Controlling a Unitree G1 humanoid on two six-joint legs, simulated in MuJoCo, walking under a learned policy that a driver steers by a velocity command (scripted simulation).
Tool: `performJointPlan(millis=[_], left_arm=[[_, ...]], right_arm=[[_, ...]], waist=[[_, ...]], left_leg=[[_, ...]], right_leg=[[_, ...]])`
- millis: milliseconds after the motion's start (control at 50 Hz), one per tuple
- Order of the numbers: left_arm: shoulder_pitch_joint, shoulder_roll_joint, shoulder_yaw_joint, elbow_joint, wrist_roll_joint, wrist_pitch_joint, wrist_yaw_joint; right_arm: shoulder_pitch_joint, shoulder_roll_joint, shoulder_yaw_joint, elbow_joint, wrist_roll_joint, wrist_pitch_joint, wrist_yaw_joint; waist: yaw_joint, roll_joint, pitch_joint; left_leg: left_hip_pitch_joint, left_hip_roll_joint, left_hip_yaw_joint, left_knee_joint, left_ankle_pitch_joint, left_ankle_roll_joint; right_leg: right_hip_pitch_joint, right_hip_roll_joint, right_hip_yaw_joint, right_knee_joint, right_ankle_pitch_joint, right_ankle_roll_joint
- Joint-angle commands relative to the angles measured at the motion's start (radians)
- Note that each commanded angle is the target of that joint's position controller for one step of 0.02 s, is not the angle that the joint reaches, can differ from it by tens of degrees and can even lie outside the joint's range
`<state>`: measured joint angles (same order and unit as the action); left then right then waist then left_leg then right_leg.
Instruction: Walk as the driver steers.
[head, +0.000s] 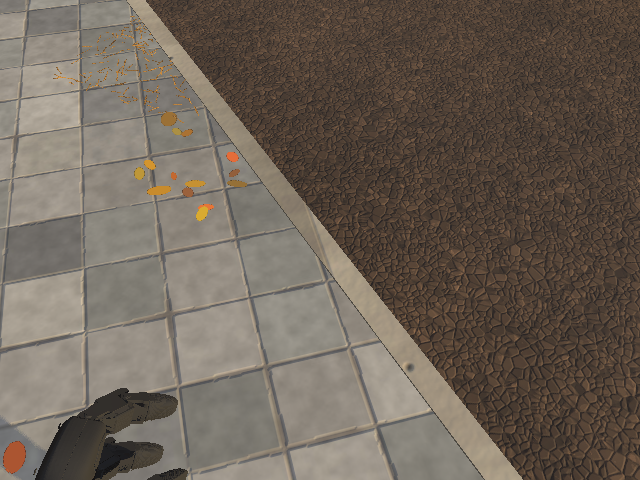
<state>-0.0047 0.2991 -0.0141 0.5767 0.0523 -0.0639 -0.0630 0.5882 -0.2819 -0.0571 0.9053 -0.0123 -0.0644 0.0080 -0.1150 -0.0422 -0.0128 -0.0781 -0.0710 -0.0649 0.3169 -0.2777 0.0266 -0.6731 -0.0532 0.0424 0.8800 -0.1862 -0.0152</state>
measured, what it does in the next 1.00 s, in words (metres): walks ahead, turning left: right foot, then left foot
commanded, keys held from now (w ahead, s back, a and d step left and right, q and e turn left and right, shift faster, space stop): w+q+shift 0.78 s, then w+e+shift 0.22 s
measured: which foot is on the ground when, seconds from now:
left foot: down 0.00-0.12, up 0.14-0.54, down 0.56-1.00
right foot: up 0.00-0.12, down 0.14-0.56, up 0.58-0.98, down 1.00-1.00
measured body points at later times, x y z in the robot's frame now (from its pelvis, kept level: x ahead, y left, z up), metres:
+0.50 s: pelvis +0.42 +0.03 -0.03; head +0.44 +0.05 +0.42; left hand +0.27 +0.28 -0.15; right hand +0.75 -0.10 -0.08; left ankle +0.57 +0.17 -0.70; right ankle +0.25 -0.14 -0.74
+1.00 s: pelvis +0.82 +0.26 -0.03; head +0.85 +0.27 +0.42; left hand +0.85 +0.58 -0.09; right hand +1.02 +0.04 -0.15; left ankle +0.61 +0.15 -0.73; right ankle +1.01 +0.29 -0.74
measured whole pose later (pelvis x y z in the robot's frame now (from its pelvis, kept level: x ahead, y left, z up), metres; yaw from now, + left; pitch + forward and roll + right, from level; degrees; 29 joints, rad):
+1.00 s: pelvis +0.82 +0.26 -0.03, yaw +42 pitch +1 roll +0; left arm 0.06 0.26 -0.01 0.60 0.02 -0.05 -0.02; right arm 0.41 -0.33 -0.05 0.83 -0.03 -0.08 0.00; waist -0.06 0.01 0.03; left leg 0.18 -0.14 -0.13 0.37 -0.44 0.15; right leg -0.52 -0.01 -0.06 0.51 -0.07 -0.09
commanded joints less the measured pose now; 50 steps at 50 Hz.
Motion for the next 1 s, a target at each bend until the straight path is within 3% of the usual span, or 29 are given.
performJointPlan(millis=[20,80,100,120,140,160,180,200,220,300,340,420,460,480,520,540,560,580,600,620,640,660,720,760,820,860,920,960,1000], left_arm=[[-0.025,0.053,-0.002,-0.067,-0.023,-0.011,-0.008],[0.037,0.100,0.023,-0.039,-0.021,-0.015,0.024],[0.155,0.120,0.037,-0.001,-0.015,-0.019,0.038],[0.298,0.150,0.056,0.031,-0.006,-0.024,0.056],[0.491,0.228,0.083,0.049,0.011,-0.028,0.078],[0.469,0.283,0.095,0.044,0.016,-0.008,0.083],[0.361,0.198,0.087,0.028,-0.001,0.001,0.085],[0.307,0.111,0.068,0.025,-0.010,-0.007,0.078],[0.292,0.083,0.064,0.040,-0.011,-0.015,0.068],[0.316,0.044,0.064,0.112,-0.040,-0.050,0.053],[0.332,0.024,0.059,0.134,-0.034,-0.060,0.058],[0.326,0.055,0.064,0.168,-0.025,-0.064,0.074],[0.369,0.107,0.074,0.182,-0.022,-0.055,0.080],[0.396,0.145,0.083,0.191,-0.020,-0.050,0.085],[0.374,0.214,0.106,0.188,-0.010,-0.018,0.098],[0.333,0.235,0.114,0.170,-0.005,0.002,0.097],[0.321,0.217,0.112,0.162,0.000,0.012,0.084],[0.299,0.085,0.083,0.155,0.005,0.010,0.061],[0.328,0.077,0.069,0.003,-0.012,-0.016,0.056],[0.227,0.110,0.058,-0.016,-0.001,-0.041,0.060],[0.202,0.108,0.052,-0.019,-0.008,-0.054,0.059],[0.197,0.106,0.049,-0.016,-0.004,-0.051,0.059],[0.235,0.091,0.042,-0.007,0.021,0.014,0.059],[0.145,0.057,0.026,-0.045,0.020,0.026,0.053],[0.044,-0.006,-0.003,-0.066,-0.009,0.015,0.035],[0.008,0.010,0.003,-0.059,-0.024,0.009,0.032],[-0.040,0.058,0.026,-0.062,-0.026,0.006,0.037],[0.092,0.103,0.054,-0.028,-0.033,0.005,0.045],[0.506,0.161,0.092,0.092,-0.043,0.015,0.064]], right_arm=[[-0.189,-0.191,-0.042,-0.136,0.015,-0.036,0.010],[-0.127,-0.194,-0.043,-0.113,0.016,-0.026,0.010],[-0.114,-0.209,-0.047,-0.103,0.017,-0.020,0.010],[-0.133,-0.218,-0.051,-0.112,0.021,-0.020,0.012],[-0.146,-0.122,-0.029,-0.143,0.019,-0.028,0.009],[-0.070,-0.029,-0.007,-0.196,0.047,-0.025,0.007],[-0.148,-0.085,-0.013,-0.188,0.019,-0.007,0.001],[-0.228,-0.098,-0.019,-0.186,-0.001,0.003,0.007],[-0.256,-0.088,-0.019,-0.180,-0.005,0.010,0.016],[-0.322,-0.031,-0.009,-0.209,-0.007,0.066,0.048],[-0.407,-0.030,0.000,-0.250,-0.010,0.074,0.058],[-0.567,-0.053,0.021,-0.305,-0.019,0.073,0.086],[-0.623,-0.049,0.032,-0.326,-0.011,0.065,0.098],[-0.616,-0.057,0.032,-0.327,-0.009,0.064,0.095],[-0.417,-0.111,0.010,-0.283,-0.001,0.060,0.075],[-0.209,-0.156,-0.015,-0.227,0.003,0.054,0.059],[-0.040,-0.211,-0.049,-0.161,0.003,0.051,0.031],[-0.118,-0.266,-0.075,-0.170,0.032,0.064,0.008],[-0.189,-0.382,-0.095,-0.224,-0.011,0.084,0.017],[-0.171,-0.358,-0.097,-0.251,-0.008,0.086,0.006],[-0.186,-0.294,-0.084,-0.233,-0.004,0.080,-0.002],[-0.217,-0.246,-0.071,-0.217,0.003,0.067,-0.005],[-0.278,-0.185,-0.042,-0.230,-0.003,0.022,-0.017],[-0.288,-0.182,-0.042,-0.231,0.001,0.002,-0.015],[-0.279,-0.161,-0.038,-0.207,0.003,-0.022,-0.005],[-0.215,-0.156,-0.032,-0.172,0.019,-0.039,0.005],[-0.145,-0.182,-0.029,-0.126,0.003,-0.042,0.001],[-0.137,-0.226,-0.035,-0.110,-0.020,-0.032,-0.015],[-0.258,-0.231,-0.038,-0.137,-0.043,-0.010,-0.028]], waist=[[0.117,0.108,0.068],[0.139,0.077,0.010],[0.197,0.045,-0.066],[0.267,0.040,-0.146],[0.324,-0.078,-0.281],[0.235,-0.269,-0.365],[0.213,-0.162,-0.225],[0.203,-0.060,-0.089],[0.174,-0.007,-0.023],[0.090,-0.070,0.069],[0.085,-0.062,0.077],[0.086,0.018,0.138],[0.104,0.030,0.128],[0.095,0.007,0.097],[-0.026,-0.053,-0.019],[-0.120,-0.070,-0.108],[-0.168,0.001,-0.175],[-0.089,0.233,-0.100],[0.013,0.319,-0.252],[-0.037,0.118,-0.229],[0.010,0.045,-0.068],[0.074,-0.027,0.007],[0.166,-0.045,0.062],[0.161,-0.040,0.106],[0.109,0.001,0.101],[0.059,0.029,0.091],[0.023,0.047,0.071],[0.103,0.120,-0.022],[0.339,0.124,-0.172]], left_leg=[[-0.316,0.202,-0.221,-0.245,0.279,0.175],[-0.152,0.201,-0.197,-0.044,0.530,0.139],[-0.141,0.163,-0.162,0.155,0.653,0.118],[-0.258,0.123,-0.149,0.395,0.576,0.097],[-0.416,0.067,-0.092,0.735,0.181,0.087],[-0.645,0.013,-0.027,0.998,-0.195,0.073],[-0.759,0.071,-0.016,1.096,-0.077,0.081],[-0.777,0.109,-0.007,1.089,-0.003,0.079],[-0.746,0.133,-0.006,1.067,0.030,0.067],[-0.738,0.184,-0.005,1.026,0.061,0.036],[-0.786,0.188,-0.001,1.003,0.128,0.039],[-0.644,0.163,0.133,0.663,0.318,0.079],[-0.518,0.098,0.243,0.490,0.327,0.117],[-0.461,0.058,0.277,0.457,0.292,0.136],[-0.267,0.001,0.270,0.426,0.191,0.176],[-0.069,-0.016,0.225,0.403,0.140,0.211],[0.194,-0.032,0.155,0.361,0.087,0.234],[0.291,0.087,-0.041,0.332,0.030,0.268],[0.549,0.297,-0.607,0.156,-0.004,0.491],[0.487,0.329,-0.710,0.000,-0.143,0.477],[0.297,0.322,-0.675,-0.068,-0.148,0.427],[0.125,0.275,-0.595,-0.078,-0.104,0.380],[-0.182,0.167,-0.436,-0.103,-0.007,0.355],[-0.306,0.117,-0.359,-0.142,0.044,0.338],[-0.352,0.054,-0.240,-0.170,0.186,0.258],[-0.206,0.103,-0.224,-0.196,0.352,0.226],[0.106,0.152,-0.154,-0.111,0.771,0.173],[0.235,0.189,-0.105,0.091,1.164,0.132],[0.062,0.166,-0.024,0.566,1.151,0.109]], right_leg=[[0.330,0.034,-0.050,-0.166,0.152,0.020],[0.450,0.073,-0.045,-0.302,0.088,0.003],[0.599,0.102,-0.064,-0.344,0.055,-0.010],[0.806,0.042,-0.030,-0.326,0.028,-0.023],[1.007,-0.222,0.261,-0.370,-0.321,-0.048],[1.075,-0.434,0.720,-0.570,-0.556,-0.112],[0.940,-0.389,0.747,-0.605,-0.638,-0.148],[0.812,-0.335,0.559,-0.592,-0.509,-0.139],[0.699,-0.297,0.424,-0.613,-0.330,-0.125],[0.554,-0.244,0.114,-0.665,0.068,-0.077],[0.578,-0.233,-0.007,-0.685,0.206,-0.066],[0.531,-0.147,-0.251,-0.755,0.359,-0.022],[0.601,-0.140,-0.309,-0.726,0.739,0.003],[0.669,-0.152,-0.317,-0.663,0.991,0.012],[0.743,-0.192,-0.311,-0.389,1.282,0.013],[0.693,-0.210,-0.289,-0.147,1.269,-0.007],[0.514,-0.169,-0.285,0.183,0.950,-0.005],[0.200,0.031,-0.279,0.580,-0.112,0.024],[-0.191,0.131,-0.113,0.855,-0.322,0.079],[-0.264,0.066,0.015,0.816,-0.239,0.062],[-0.248,0.018,0.025,0.697,-0.189,0.054],[-0.164,-0.029,0.034,0.569,-0.161,0.054],[0.012,-0.072,0.031,0.395,-0.225,0.096],[0.061,-0.090,-0.002,0.189,-0.135,0.112],[0.238,-0.060,-0.052,-0.120,0.219,0.084],[0.251,-0.047,-0.073,-0.233,0.363,0.039],[0.179,0.021,-0.132,-0.335,0.245,-0.043],[0.275,0.098,-0.155,-0.337,0.073,-0.088],[0.674,0.087,-0.121,-0.358,-0.020,-0.144]])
